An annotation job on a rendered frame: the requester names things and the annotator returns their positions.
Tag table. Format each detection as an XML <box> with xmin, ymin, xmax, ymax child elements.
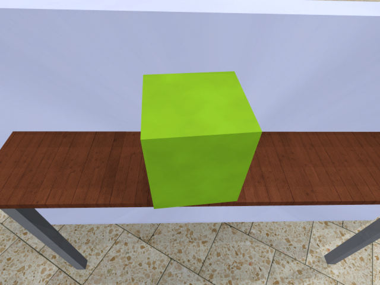
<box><xmin>0</xmin><ymin>131</ymin><xmax>380</xmax><ymax>270</ymax></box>

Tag carton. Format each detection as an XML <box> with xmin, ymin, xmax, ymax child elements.
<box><xmin>141</xmin><ymin>71</ymin><xmax>262</xmax><ymax>209</ymax></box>

